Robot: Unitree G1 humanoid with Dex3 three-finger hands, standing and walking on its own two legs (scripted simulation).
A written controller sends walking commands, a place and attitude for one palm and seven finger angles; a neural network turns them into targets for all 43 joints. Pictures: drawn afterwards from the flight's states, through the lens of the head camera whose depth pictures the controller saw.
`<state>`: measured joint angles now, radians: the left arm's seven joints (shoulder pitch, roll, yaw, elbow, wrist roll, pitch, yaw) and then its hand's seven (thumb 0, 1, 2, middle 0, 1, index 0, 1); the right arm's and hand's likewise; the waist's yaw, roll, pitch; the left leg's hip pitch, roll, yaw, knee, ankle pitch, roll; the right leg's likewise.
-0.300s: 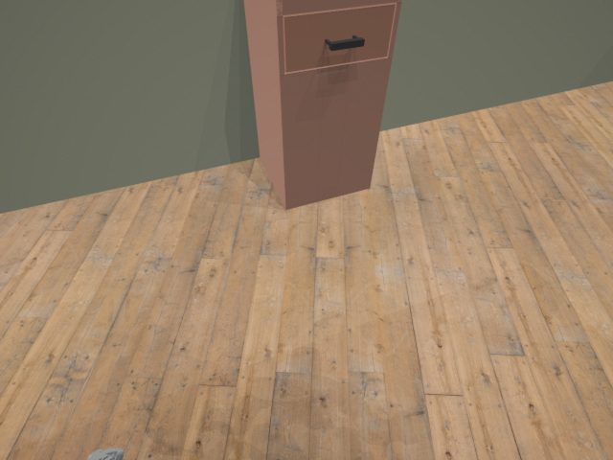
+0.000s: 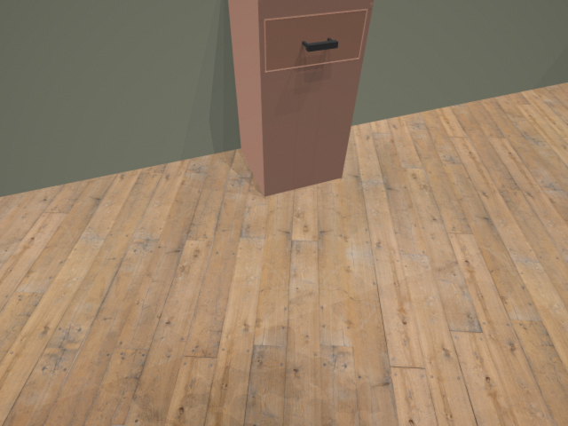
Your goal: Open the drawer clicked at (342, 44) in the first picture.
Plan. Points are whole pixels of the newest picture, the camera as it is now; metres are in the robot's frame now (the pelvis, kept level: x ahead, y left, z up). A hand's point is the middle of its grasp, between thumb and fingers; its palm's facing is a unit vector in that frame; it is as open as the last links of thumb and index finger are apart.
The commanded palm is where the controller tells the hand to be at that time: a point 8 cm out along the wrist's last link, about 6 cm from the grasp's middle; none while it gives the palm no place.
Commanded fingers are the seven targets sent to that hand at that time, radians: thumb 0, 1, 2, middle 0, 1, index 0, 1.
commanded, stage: stand and wait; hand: left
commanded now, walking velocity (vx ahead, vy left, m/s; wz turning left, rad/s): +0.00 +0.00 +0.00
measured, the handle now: (319, 43) +1.41 -0.06 -0.01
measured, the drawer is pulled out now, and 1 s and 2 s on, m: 0.00 0.00 0.00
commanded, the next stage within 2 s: look at it before walking up in 0.52 s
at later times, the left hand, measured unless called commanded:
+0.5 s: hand out of the picture +0.05 +0.25 -0.15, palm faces -0.04 -0.94 -0.34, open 7.4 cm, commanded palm none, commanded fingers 0.00 0.90 0.90 -0.20 -0.30 -0.20 -0.30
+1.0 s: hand out of the picture +0.07 +0.24 -0.15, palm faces -0.04 -0.94 -0.33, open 7.4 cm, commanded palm none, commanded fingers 0.00 0.90 0.90 -0.20 -0.30 -0.20 -0.30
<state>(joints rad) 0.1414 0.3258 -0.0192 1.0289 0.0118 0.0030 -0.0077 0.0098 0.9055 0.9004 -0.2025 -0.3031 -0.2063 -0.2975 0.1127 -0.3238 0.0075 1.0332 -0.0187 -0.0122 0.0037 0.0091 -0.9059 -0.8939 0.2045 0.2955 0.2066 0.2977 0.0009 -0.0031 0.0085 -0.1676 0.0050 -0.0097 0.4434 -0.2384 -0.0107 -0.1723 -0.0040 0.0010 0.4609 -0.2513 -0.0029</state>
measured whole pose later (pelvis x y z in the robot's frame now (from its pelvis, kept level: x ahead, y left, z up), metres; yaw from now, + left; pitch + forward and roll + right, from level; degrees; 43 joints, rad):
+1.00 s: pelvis -0.01 +0.00 +0.00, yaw +0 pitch -2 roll +0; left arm 0.15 0.34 -0.01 1.08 0.01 0.00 -0.01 0.01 0.91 0.90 -0.20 -0.30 -0.21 -0.30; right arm 0.13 -0.34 0.01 1.11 -0.01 -0.01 0.01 0.01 -0.91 -0.89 0.20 0.30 0.21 0.30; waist 0.00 0.00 0.02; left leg -0.15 0.01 -0.01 0.38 -0.20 -0.01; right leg -0.15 0.00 0.01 0.39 -0.20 0.00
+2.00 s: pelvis +0.07 +0.00 +0.00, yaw -20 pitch +2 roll -1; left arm 0.45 0.18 0.04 1.01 0.03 -0.02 -0.01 0.01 0.91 0.90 -0.20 -0.30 -0.21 -0.30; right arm 0.14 -0.22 -0.06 0.93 -0.02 -0.01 0.02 0.01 -0.91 -0.89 0.20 0.29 0.20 0.30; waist 0.07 -0.01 0.02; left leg -0.49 0.06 0.01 0.78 -0.30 -0.06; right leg -0.14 0.08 0.19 0.39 -0.27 -0.03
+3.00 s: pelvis +0.44 -0.17 -0.01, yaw -47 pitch +0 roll -1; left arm 0.34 0.20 0.05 1.06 0.02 -0.06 0.00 -0.01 0.93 0.90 -0.20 -0.30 -0.20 -0.30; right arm 0.18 -0.21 -0.06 1.00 -0.03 -0.03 0.02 0.03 -0.96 -0.89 0.20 0.29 0.20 0.30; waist 0.01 0.02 0.02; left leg -0.54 0.16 0.08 0.77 -0.21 -0.04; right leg -0.08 0.07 -0.06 0.41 -0.34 -0.07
